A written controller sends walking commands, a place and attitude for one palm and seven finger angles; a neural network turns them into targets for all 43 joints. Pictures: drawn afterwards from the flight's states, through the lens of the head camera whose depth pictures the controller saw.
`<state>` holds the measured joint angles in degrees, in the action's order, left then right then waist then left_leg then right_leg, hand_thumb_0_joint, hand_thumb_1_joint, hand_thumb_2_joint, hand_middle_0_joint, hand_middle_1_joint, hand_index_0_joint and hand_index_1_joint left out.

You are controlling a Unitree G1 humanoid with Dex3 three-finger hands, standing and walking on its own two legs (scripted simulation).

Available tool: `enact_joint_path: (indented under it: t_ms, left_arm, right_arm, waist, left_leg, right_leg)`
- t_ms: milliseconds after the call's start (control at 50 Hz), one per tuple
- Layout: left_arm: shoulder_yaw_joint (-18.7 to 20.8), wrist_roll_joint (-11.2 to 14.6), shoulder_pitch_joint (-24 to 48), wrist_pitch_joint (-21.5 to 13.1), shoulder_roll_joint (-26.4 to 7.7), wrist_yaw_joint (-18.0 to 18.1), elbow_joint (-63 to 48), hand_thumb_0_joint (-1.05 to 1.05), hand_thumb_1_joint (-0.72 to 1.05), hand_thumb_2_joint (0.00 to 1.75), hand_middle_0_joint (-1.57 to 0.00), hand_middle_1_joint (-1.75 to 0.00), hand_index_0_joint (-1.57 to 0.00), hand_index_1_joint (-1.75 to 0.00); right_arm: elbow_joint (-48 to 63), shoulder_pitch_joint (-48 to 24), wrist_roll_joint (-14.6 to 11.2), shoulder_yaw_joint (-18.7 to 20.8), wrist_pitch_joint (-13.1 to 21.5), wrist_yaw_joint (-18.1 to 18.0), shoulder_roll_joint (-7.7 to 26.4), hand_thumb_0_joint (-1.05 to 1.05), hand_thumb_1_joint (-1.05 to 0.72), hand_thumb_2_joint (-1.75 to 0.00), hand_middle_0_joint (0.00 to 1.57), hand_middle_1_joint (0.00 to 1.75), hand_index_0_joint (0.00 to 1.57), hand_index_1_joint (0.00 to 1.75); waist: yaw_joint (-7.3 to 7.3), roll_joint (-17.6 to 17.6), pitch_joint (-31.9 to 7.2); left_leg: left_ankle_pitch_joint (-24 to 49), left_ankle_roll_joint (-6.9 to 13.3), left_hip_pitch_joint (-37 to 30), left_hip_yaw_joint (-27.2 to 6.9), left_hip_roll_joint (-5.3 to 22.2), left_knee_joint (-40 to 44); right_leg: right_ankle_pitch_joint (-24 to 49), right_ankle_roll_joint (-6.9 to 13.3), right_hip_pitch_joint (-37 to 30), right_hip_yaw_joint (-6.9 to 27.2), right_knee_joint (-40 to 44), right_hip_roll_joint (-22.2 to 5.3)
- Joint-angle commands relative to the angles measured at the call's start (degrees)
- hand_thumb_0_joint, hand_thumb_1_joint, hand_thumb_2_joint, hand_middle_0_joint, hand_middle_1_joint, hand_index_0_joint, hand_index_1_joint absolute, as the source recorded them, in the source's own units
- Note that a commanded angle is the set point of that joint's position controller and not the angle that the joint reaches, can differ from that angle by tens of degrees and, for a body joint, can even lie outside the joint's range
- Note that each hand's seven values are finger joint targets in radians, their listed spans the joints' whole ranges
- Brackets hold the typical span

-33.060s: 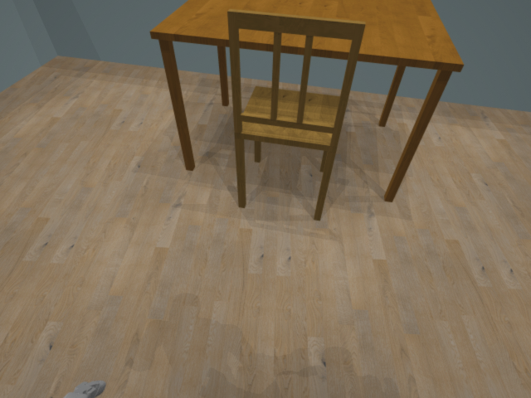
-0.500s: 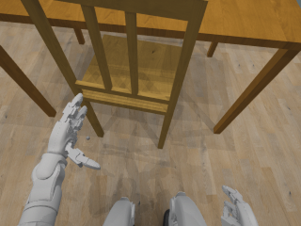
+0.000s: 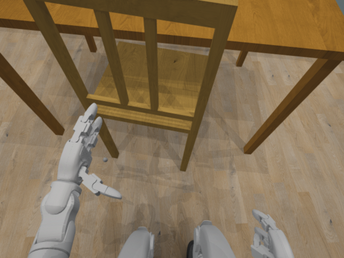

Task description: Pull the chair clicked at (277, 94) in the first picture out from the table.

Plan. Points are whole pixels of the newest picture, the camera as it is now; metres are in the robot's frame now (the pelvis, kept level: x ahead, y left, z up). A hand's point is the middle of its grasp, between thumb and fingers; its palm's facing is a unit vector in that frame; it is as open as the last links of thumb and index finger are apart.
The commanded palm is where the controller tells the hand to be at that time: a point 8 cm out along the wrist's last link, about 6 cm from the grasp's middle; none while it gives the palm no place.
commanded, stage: aim the fingers beside a spindle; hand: left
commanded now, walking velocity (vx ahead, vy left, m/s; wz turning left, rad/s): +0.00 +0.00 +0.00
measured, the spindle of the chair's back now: (115, 66) +0.58 +0.17 +0.04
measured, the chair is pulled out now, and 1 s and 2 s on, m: -0.09 -0.09 -0.09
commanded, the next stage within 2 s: push the fingers through the gap in 1.32 s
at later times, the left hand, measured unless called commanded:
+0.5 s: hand (99, 155) +0.34 +0.17 +0.01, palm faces -0.09 -0.99 -0.06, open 16.9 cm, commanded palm +0.31 +0.21 +0.01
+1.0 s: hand (109, 162) +0.32 +0.15 +0.02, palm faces -0.15 -0.99 -0.03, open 16.9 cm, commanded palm +0.32 +0.22 +0.02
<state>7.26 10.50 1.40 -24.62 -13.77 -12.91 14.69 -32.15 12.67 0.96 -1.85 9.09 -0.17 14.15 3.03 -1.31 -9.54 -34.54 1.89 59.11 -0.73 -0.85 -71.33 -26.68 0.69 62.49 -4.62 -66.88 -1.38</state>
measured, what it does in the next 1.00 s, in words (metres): stands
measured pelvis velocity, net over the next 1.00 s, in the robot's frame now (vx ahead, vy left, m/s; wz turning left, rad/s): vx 0.00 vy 0.00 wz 0.00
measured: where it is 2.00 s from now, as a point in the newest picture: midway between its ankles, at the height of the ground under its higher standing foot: outside the picture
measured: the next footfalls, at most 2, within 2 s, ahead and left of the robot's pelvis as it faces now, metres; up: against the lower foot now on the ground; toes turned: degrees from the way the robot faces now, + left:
none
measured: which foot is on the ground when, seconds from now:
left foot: down 0.00-1.00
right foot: down 0.00-1.00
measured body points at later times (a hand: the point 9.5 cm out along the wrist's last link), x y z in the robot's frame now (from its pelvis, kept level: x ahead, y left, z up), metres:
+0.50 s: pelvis +0.00 -0.01 +0.00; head +0.11 +0.00 +0.43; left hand +0.34 +0.23 +0.02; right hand +0.15 -0.25 -0.11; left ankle -0.01 +0.09 -0.63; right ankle +0.05 -0.12 -0.63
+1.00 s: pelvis +0.00 +0.00 +0.00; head +0.11 +0.01 +0.43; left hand +0.32 +0.20 +0.02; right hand +0.15 -0.25 -0.10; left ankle -0.01 +0.09 -0.63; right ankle +0.05 -0.12 -0.63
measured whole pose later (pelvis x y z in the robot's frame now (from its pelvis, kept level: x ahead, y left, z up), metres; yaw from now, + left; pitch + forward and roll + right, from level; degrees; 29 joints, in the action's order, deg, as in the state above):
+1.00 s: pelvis +0.00 +0.00 +0.00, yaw +0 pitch +23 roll -2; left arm 7.6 11.3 2.6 -22.9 -13.7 -15.1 17.8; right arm -32.1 12.7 0.7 -2.1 9.3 -0.4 14.4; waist 3.3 -1.4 -9.7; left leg -34.3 1.7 59.6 -0.6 -0.6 -71.4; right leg -26.4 0.9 63.2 -4.4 -67.1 -1.1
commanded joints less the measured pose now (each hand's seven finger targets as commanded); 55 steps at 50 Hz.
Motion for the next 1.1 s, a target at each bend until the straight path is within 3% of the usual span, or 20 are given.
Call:
enact_joint_path:
  t_ms: [0, 40, 100, 120, 200, 220, 280, 340, 400, 440, 480, 500, 620, 680, 760, 820, 860, 920, 1000, 1080]
  left_arm:
    - [5.74, -0.04, 14.22, -2.80, -7.79, 1.61, -1.05, 0.00, -0.50, 0.30, -0.06, -0.08, -0.06, -0.08]
    - [2.00, -0.21, 12.56, -0.79, -4.46, -1.17, 3.22, 0.00, -0.50, 0.30, -0.06, -0.08, -0.06, -0.08]
    - [-1.70, 1.10, 16.30, 0.95, -3.37, -4.73, -1.51, 0.00, -0.50, 0.30, -0.06, -0.08, -0.06, -0.08]
    - [-1.60, 1.58, 17.31, 0.91, -4.05, -5.20, -3.53, 0.00, -0.50, 0.30, -0.06, -0.08, -0.06, -0.08]
    - [6.38, 2.33, 18.34, -2.52, -11.93, -1.47, -14.23, 0.00, -0.50, 0.30, -0.06, -0.08, -0.06, -0.08]
    - [10.66, 2.06, 16.94, -3.22, -15.74, 0.35, -13.23, 0.00, -0.50, 0.30, -0.06, -0.08, -0.06, -0.08]
    - [10.90, 1.21, 16.42, -3.90, -12.99, 2.82, -7.10, 0.00, -0.50, 0.30, -0.06, -0.08, -0.06, -0.08]
    - [9.10, 0.37, 13.41, -2.34, -10.31, 1.30, 1.86, 0.00, -0.50, 0.30, -0.06, -0.08, -0.06, -0.08]
    - [3.96, 1.36, 9.44, -0.07, -6.25, -3.54, 3.60, 0.00, -0.50, 0.30, -0.06, -0.08, -0.06, -0.08]
    - [0.14, 2.58, 9.91, 0.41, -3.94, -6.73, -0.73, 0.00, -0.50, 0.30, -0.06, -0.08, -0.06, -0.08]
    - [0.73, 3.62, 13.34, -0.59, -6.12, -7.18, -7.76, 0.00, -0.50, 0.30, -0.06, -0.08, -0.06, -0.08]
    - [3.59, 3.80, 13.75, -1.62, -9.12, -6.26, -10.46, 0.00, -0.50, 0.30, -0.06, -0.08, -0.06, -0.08]
    - [12.63, 1.67, 17.27, -5.95, -16.11, 1.57, -9.82, 0.00, -0.50, 0.30, -0.06, -0.08, -0.06, -0.08]
    - [9.18, 0.63, 16.17, -4.13, -11.29, 0.73, -1.38, 0.00, -0.50, 0.30, -0.06, -0.08, -0.06, -0.08]
    - [1.90, 1.76, 12.63, 0.23, -5.24, -5.08, 1.93, 0.00, -0.50, 0.30, -0.06, -0.08, -0.06, -0.08]
    - [0.59, 3.24, 12.51, 0.84, -5.26, -7.10, -4.01, 0.00, -0.50, 0.30, -0.06, -0.08, -0.06, -0.08]
    - [3.56, 3.61, 13.99, -0.79, -8.79, -5.44, -10.94, 0.00, -0.50, 0.30, -0.06, -0.08, -0.06, -0.08]
    - [10.42, 2.74, 15.50, -3.44, -14.78, -0.52, -12.05, 0.00, -0.50, 0.30, -0.06, -0.08, -0.06, -0.08]
    - [9.43, 0.69, 16.50, -4.74, -11.52, 2.23, -5.48, 0.00, -0.50, 0.30, -0.06, -0.08, -0.06, -0.08]
    - [3.00, 0.48, 14.52, -1.93, -6.27, -2.13, -0.25, 0.00, -0.50, 0.30, -0.06, -0.08, -0.06, -0.08]
  right_arm:
    - [5.08, 0.95, -0.51, 3.11, 1.60, -0.18, 8.59, 0.00, -0.90, -0.90, 0.20, 0.30, 0.20, 0.30]
    - [5.88, 1.03, -1.06, 3.13, 1.28, 0.00, 9.05, 0.00, -0.90, -0.90, 0.20, 0.30, 0.20, 0.30]
    - [7.52, 1.09, -1.62, 3.54, 1.23, -0.51, 9.34, 0.00, -0.90, -0.90, 0.20, 0.30, 0.20, 0.30]
    - [7.87, 1.03, -1.69, 3.57, 1.44, -0.76, 9.31, 0.00, -0.90, -0.90, 0.20, 0.30, 0.20, 0.30]
    - [7.46, 1.96, -0.83, 3.66, 2.26, -1.08, 8.62, 0.00, -0.90, -0.90, 0.20, 0.30, 0.20, 0.30]
    - [6.91, 2.13, -0.59, 3.49, 2.15, -1.12, 8.77, 0.00, -0.90, -0.90, 0.20, 0.30, 0.20, 0.30]
    - [5.85, 1.20, -0.39, 2.98, 1.65, -0.51, 7.73, 0.00, -0.90, -0.90, 0.20, 0.30, 0.20, 0.30]
    - [5.66, 1.15, -0.65, 2.85, 0.93, 0.09, 8.13, 0.00, -0.90, -0.90, 0.20, 0.30, 0.20, 0.30]
    - [6.91, 1.42, -1.50, 3.26, 0.76, 0.32, 8.95, 0.00, -0.90, -0.90, 0.20, 0.30, 0.20, 0.30]
    - [7.90, 1.41, -1.96, 3.55, 1.19, 0.07, 8.90, 0.00, -0.90, -0.90, 0.20, 0.30, 0.20, 0.30]
    - [8.11, 1.35, -1.80, 3.78, 1.80, -0.40, 8.80, 0.00, -0.90, -0.90, 0.20, 0.30, 0.20, 0.30]
    - [7.81, 1.70, -1.62, 4.03, 2.19, -0.70, 8.99, 0.00, -0.90, -0.90, 0.20, 0.30, 0.20, 0.30]
    - [4.72, 1.94, -0.31, 3.24, 3.17, -0.92, 8.48, 0.00, -0.90, -0.90, 0.20, 0.30, 0.20, 0.30]
    - [4.79, 0.93, -0.46, 3.05, 2.51, -0.45, 8.45, 0.00, -0.90, -0.90, 0.20, 0.30, 0.20, 0.30]
    - [6.68, 1.09, -1.47, 3.35, 1.90, -0.15, 9.26, 0.00, -0.90, -0.90, 0.20, 0.30, 0.20, 0.30]
    - [8.13, 1.31, -1.87, 3.76, 2.15, -0.58, 9.15, 0.00, -0.90, -0.90, 0.20, 0.30, 0.20, 0.30]
    - [7.97, 1.48, -1.46, 3.89, 2.49, -0.71, 8.96, 0.00, -0.90, -0.90, 0.20, 0.30, 0.20, 0.30]
    - [6.60, 1.72, -0.69, 3.43, 2.61, -0.88, 8.81, 0.00, -0.90, -0.90, 0.20, 0.30, 0.20, 0.30]
    - [5.57, 1.02, -0.20, 2.95, 2.43, -0.33, 8.16, 0.00, -0.90, -0.90, 0.20, 0.30, 0.20, 0.30]
    - [6.10, 1.17, -0.87, 3.19, 1.99, -0.04, 8.94, 0.00, -0.90, -0.90, 0.20, 0.30, 0.20, 0.30]
  waist:
    - [1.24, -0.26, -15.26]
    - [1.56, -0.45, -15.05]
    - [1.33, -2.02, -20.28]
    - [1.61, -2.41, -21.96]
    - [-0.65, -3.88, -28.76]
    - [-1.37, -3.66, -27.80]
    - [-0.45, -1.14, -22.19]
    - [0.09, 0.27, -17.77]
    - [0.62, 1.45, -18.37]
    - [0.88, -0.07, -21.59]
    - [0.88, -2.08, -24.12]
    - [0.34, -2.82, -25.14]
    - [-0.12, -2.82, -20.85]
    - [0.57, -2.07, -17.42]
    - [0.93, -0.73, -19.92]
    - [0.71, -1.11, -23.77]
    - [-0.15, -3.72, -26.31]
    - [-0.63, -2.47, -23.16]
    - [0.05, -2.05, -18.51]
    - [0.93, -2.47, -18.96]
  left_leg:
    - [16.00, -1.82, -4.45, -2.06, 0.02, 8.93]
    - [14.35, -1.50, -4.42, -1.80, -0.02, 9.51]
    - [17.41, -1.40, -7.92, -2.08, 0.13, 9.85]
    - [19.09, -1.30, -9.03, -2.12, 0.24, 9.49]
    - [28.24, -2.23, -13.58, -2.61, 0.17, 9.16]
    - [27.70, -2.40, -12.07, -2.61, 0.08, 9.05]
    - [22.65, -1.67, -6.60, -1.29, -0.31, 8.49]
    - [16.73, -1.31, -2.35, -0.54, -0.44, 8.66]
    - [16.83, -0.95, -2.71, -0.24, -0.15, 9.28]
    - [19.75, -0.75, -5.61, -0.50, 0.08, 9.37]
    - [21.93, -0.85, -8.69, -1.16, 0.17, 9.47]
    - [23.44, -1.12, -9.94, -1.59, 0.32, 9.43]
    - [21.28, -1.60, -6.73, -1.74, -0.07, 8.32]
    - [16.60, -1.44, -4.00, -1.08, -0.31, 8.51]
    - [17.05, -1.11, -5.23, -1.03, -0.04, 9.46]
    - [21.75, -1.00, -8.63, -1.67, 0.27, 9.57]
    - [25.83, -1.60, -12.02, -2.32, 0.42, 9.74]
    - [24.01, -1.93, -9.51, -2.43, 0.23, 9.30]
    - [19.22, -1.84, -5.99, -1.96, -0.15, 9.00]
    - [17.34, -1.61, -6.46, -1.73, -0.01, 9.71]
  right_leg:
    - [7.32, 1.19, -12.81, 1.88, 6.38, 1.33]
    - [6.14, 1.36, -12.38, 1.87, 7.14, 1.33]
    - [8.94, 1.47, -14.72, 2.27, 7.51, 1.08]
    - [10.25, 1.45, -15.24, 2.30, 7.23, 1.12]
    - [17.71, 1.29, -20.10, 2.60, 6.08, 1.10]
    - [17.07, 1.32, -19.99, 2.45, 5.62, 1.39]
    - [15.34, 0.97, -19.86, 3.26, 6.09, 1.18]
    - [10.35, 0.99, -18.31, 3.67, 7.16, 1.38]
    - [11.43, 1.06, -19.57, 4.03, 8.43, 1.23]
    - [14.28, 1.01, -20.48, 3.89, 8.32, 1.05]
    - [15.50, 0.97, -21.00, 3.87, 8.31, 1.07]
    - [16.19, 1.05, -21.06, 3.63, 7.82, 1.11]
    - [12.46, 1.14, -17.51, 3.00, 6.16, 1.51]
    - [8.81, 1.13, -15.72, 3.21, 6.71, 1.25]
    - [10.04, 1.18, -17.35, 3.15, 7.87, 1.17]
    - [13.94, 1.16, -19.11, 2.85, 7.40, 1.23]
    - [16.11, 1.11, -19.09, 2.62, 6.79, 1.13]
    - [14.14, 1.12, -17.82, 2.37, 6.18, 1.59]
    - [10.26, 1.22, -15.33, 2.49, 5.89, 1.44]
    - [8.90, 1.40, -14.93, 2.36, 6.97, 1.31]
